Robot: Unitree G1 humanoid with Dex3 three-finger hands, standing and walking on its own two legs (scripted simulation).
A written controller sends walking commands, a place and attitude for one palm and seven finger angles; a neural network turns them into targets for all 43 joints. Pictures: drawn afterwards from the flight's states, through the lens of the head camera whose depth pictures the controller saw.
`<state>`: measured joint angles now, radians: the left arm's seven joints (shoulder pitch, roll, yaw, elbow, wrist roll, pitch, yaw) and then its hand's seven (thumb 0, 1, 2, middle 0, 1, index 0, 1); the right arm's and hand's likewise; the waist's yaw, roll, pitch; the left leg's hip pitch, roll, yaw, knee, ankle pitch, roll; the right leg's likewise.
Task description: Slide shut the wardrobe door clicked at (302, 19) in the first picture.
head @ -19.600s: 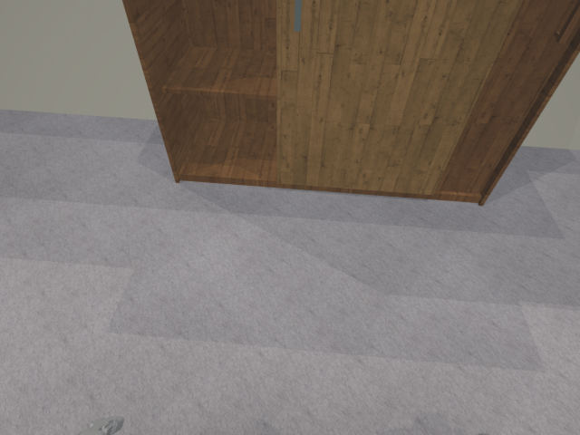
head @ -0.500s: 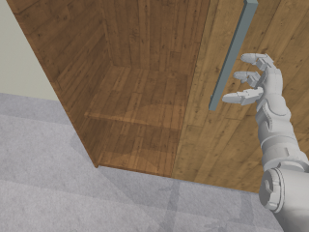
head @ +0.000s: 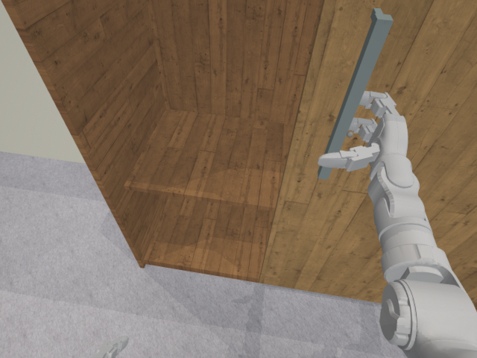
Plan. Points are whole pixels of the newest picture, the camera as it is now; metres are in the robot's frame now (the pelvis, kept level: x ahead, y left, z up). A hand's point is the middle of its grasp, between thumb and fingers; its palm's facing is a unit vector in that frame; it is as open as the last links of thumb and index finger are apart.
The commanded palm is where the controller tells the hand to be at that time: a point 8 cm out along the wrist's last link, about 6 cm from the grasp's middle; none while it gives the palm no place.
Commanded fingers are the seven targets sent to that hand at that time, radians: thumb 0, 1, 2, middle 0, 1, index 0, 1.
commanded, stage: slide the fingers in behind the handle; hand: right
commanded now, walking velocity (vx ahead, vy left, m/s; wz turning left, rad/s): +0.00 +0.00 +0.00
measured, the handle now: (345, 108) +0.51 -0.12 +0.18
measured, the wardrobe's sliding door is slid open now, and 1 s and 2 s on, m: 0.51 0.51 0.51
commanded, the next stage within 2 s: grip the handle and tug to test in 1.00 s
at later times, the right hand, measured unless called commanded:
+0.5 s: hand (332, 135) +0.45 -0.09 +0.17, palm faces +0.05 +1.00 +0.01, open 14.0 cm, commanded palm +0.42 -0.14 +0.16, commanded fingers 0.00 0.50 -0.30 0.30 1.20 0.30 1.20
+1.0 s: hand (334, 137) +0.44 -0.10 +0.17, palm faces +0.05 +1.00 +0.01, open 14.0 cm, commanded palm +0.42 -0.15 +0.16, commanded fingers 0.00 0.50 -0.30 0.30 1.20 0.30 1.20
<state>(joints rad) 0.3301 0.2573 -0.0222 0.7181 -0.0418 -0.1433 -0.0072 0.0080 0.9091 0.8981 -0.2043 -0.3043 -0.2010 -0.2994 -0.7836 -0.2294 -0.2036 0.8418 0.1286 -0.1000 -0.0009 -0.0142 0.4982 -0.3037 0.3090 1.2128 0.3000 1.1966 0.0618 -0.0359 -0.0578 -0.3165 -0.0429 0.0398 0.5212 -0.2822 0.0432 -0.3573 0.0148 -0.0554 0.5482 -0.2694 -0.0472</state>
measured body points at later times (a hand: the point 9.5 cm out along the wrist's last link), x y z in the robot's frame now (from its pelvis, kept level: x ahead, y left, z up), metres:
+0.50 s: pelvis +0.00 +0.01 +0.00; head +0.01 +0.03 +0.45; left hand +0.09 +0.27 -0.12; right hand +0.44 -0.15 +0.17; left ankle -0.01 +0.09 -0.73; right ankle +0.01 -0.09 -0.73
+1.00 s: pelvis +0.00 +0.01 +0.00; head +0.01 +0.02 +0.45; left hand +0.08 +0.26 -0.12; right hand +0.44 -0.15 +0.17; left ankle -0.01 +0.09 -0.73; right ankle +0.01 -0.09 -0.73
